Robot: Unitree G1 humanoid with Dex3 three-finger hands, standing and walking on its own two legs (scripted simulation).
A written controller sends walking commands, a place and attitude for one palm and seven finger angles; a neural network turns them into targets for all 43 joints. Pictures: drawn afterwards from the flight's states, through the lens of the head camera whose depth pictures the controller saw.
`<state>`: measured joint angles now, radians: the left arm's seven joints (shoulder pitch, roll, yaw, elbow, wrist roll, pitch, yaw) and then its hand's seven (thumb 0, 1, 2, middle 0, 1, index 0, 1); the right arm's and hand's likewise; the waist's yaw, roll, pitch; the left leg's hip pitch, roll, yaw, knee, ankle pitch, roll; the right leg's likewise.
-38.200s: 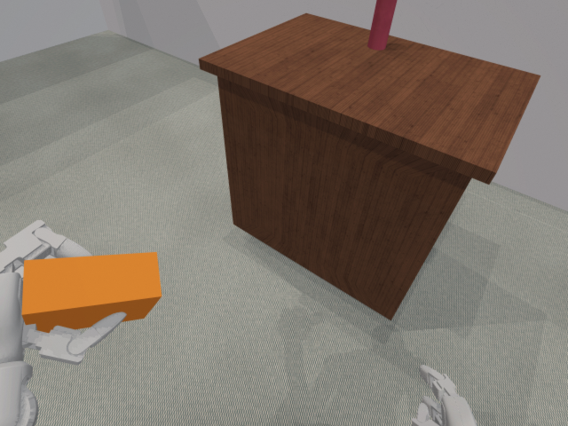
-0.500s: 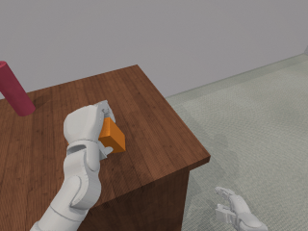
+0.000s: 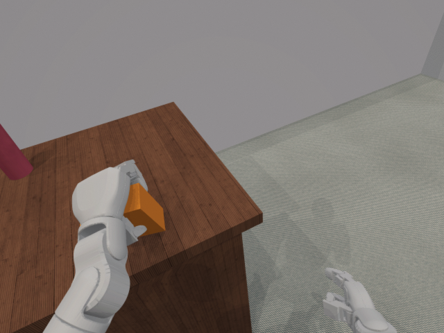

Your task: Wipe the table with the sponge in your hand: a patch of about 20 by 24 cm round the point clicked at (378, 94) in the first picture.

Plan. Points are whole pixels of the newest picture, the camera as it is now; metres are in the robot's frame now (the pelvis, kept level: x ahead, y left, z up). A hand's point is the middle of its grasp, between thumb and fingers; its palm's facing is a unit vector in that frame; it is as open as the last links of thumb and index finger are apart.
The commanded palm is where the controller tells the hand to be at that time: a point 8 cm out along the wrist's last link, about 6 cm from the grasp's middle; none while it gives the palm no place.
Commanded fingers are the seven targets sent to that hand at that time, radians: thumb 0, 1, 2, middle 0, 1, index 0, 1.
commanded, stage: slide back across to the middle lane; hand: left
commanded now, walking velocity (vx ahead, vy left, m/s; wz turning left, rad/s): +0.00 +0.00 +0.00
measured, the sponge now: (131, 219) +0.29 +0.21 +0.10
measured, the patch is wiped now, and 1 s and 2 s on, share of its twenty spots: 1.00 1.00 1.00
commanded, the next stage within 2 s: wipe forward along the middle lane in 0.74 s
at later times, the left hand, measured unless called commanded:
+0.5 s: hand (105, 220) +0.24 +0.21 +0.15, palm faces +0.19 -0.18 -0.97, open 9.2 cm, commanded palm +0.19 +0.24 +0.20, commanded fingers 0.00 0.10 1.30 -1.20 -1.60 -1.20 -1.60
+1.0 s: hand (63, 230) +0.22 +0.28 +0.15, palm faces +0.18 -0.13 -0.98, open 9.3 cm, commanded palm +0.18 +0.28 +0.20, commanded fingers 0.00 0.10 1.30 -1.20 -1.60 -1.20 -1.60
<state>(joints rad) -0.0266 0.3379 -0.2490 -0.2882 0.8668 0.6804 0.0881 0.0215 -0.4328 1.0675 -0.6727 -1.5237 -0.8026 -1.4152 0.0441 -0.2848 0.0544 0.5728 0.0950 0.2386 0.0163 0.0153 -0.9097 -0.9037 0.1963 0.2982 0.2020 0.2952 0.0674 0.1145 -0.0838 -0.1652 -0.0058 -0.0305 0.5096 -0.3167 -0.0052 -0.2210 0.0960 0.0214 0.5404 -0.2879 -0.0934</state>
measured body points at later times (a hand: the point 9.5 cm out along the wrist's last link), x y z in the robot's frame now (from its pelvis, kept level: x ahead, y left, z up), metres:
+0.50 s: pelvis +0.01 -0.03 +0.00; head -0.03 -0.10 +0.44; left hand +0.23 +0.22 +0.20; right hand +0.23 -0.26 -0.08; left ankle -0.02 +0.15 -0.72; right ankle +0.00 -0.06 -0.73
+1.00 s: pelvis +0.01 +0.00 +0.00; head -0.01 -0.06 +0.44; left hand +0.21 +0.28 +0.20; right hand +0.25 -0.21 -0.09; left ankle -0.02 +0.15 -0.73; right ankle +0.00 -0.06 -0.73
